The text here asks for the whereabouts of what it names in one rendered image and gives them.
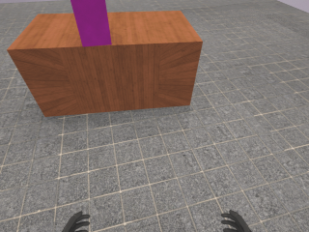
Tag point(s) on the robot left hand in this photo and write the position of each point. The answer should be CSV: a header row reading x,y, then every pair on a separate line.
x,y
72,224

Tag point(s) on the pedestal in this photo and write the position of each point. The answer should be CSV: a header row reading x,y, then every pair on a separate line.
x,y
151,62

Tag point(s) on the carton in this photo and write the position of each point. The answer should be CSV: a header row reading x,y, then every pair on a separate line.
x,y
92,22

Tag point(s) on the robot right hand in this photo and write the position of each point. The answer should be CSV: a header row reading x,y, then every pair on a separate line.
x,y
238,222

